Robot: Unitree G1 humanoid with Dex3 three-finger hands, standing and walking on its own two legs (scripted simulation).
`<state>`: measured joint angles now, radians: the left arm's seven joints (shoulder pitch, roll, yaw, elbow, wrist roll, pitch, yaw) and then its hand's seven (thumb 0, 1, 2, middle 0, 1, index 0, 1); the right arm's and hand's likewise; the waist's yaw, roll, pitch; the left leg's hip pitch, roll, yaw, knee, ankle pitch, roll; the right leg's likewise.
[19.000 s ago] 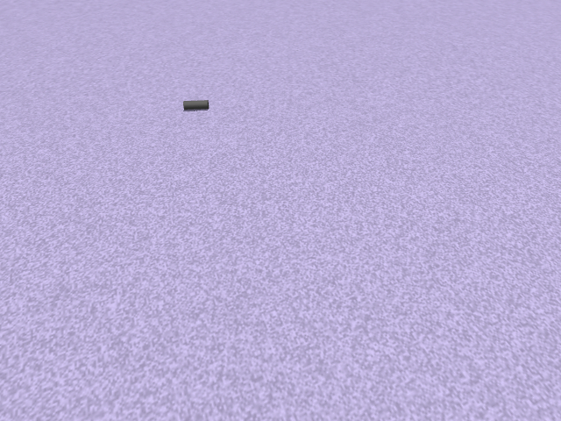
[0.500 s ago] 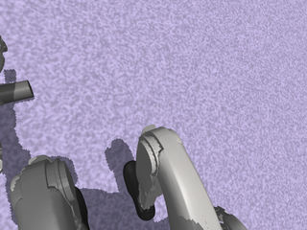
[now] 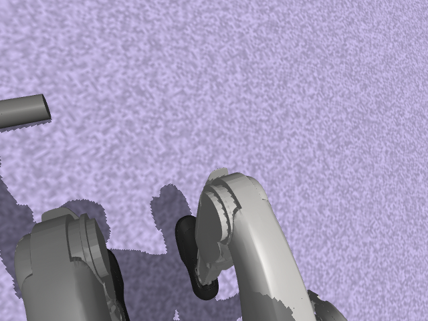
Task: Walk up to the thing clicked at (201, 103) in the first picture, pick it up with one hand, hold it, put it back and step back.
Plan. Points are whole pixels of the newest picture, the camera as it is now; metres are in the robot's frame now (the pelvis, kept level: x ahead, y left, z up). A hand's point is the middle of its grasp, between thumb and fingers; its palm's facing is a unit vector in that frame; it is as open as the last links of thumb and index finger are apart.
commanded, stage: rest palm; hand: left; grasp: from above
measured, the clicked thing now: (3, 114) +0.51 +0.28 -0.29
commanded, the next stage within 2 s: close in 1.46 s
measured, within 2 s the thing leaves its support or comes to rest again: neither
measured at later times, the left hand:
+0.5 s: hand (1, 112) +0.50 +0.27 -0.24, palm faces -0.46 -0.11 -0.88, open 14.2 cm
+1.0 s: hand (0, 116) +0.50 +0.27 -0.26, palm faces -0.47 -0.12 -0.88, open 13.9 cm
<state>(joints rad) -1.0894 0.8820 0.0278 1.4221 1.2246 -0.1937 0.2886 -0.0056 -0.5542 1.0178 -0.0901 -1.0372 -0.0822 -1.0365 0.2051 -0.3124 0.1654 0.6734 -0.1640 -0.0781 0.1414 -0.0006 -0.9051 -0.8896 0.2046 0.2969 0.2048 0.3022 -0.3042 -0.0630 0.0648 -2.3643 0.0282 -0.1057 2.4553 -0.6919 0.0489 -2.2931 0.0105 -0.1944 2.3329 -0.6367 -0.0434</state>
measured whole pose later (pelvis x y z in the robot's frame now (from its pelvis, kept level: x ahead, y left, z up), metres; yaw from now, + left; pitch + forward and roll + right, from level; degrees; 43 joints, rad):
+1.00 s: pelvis +0.00 +0.01 -0.01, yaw -5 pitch +31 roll -14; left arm -1.16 1.02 0.08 1.73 1.30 -0.21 0.55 -0.01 -0.47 0.98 -0.14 -0.93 -0.12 -0.94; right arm 0.16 -0.34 0.32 0.60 -0.24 -0.20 0.23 0.00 -0.90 -0.89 0.20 0.30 0.20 0.30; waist -0.43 -0.13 0.16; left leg -2.35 0.04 -0.19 2.52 -0.74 0.05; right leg -2.26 0.04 -0.26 2.34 -0.65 -0.03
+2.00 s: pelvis +0.00 +0.01 +0.00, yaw -6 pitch +29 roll -16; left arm -1.18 1.06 0.02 1.76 1.26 -0.20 0.59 -0.01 -0.15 0.77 -0.33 -0.87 -0.35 -0.85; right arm 0.13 -0.36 0.37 0.60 -0.24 -0.25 0.25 0.00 -0.90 -0.90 0.20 0.30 0.20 0.30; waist -0.44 -0.17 0.20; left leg -2.34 0.05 -0.22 2.53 -0.74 0.05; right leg -2.24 0.06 -0.28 2.31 -0.62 -0.02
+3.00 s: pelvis +0.00 +0.01 +0.00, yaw -7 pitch +29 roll -16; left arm -1.17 1.08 0.06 1.75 1.25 -0.19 0.60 0.00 0.25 0.38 -0.74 -0.62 -0.76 -0.55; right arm 0.13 -0.37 0.38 0.59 -0.24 -0.26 0.25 0.00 -0.90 -0.90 0.20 0.30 0.20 0.30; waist -0.44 -0.16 0.22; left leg -2.34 0.05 -0.22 2.52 -0.73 0.05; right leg -2.24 0.06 -0.28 2.30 -0.61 -0.01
